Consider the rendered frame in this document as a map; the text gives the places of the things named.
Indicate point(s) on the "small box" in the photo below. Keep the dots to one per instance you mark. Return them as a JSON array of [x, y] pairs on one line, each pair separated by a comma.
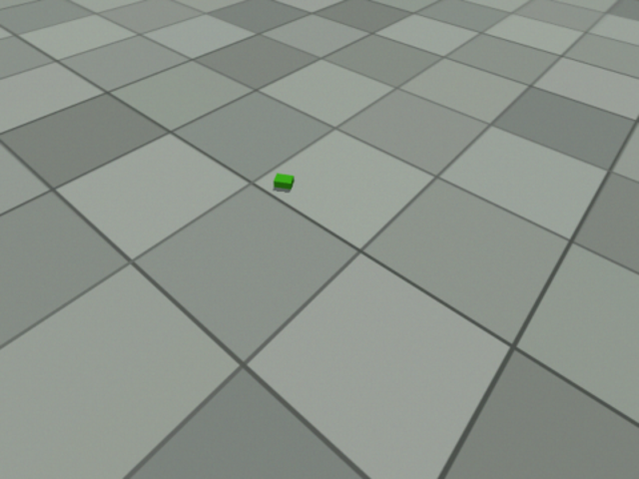
[[283, 181]]

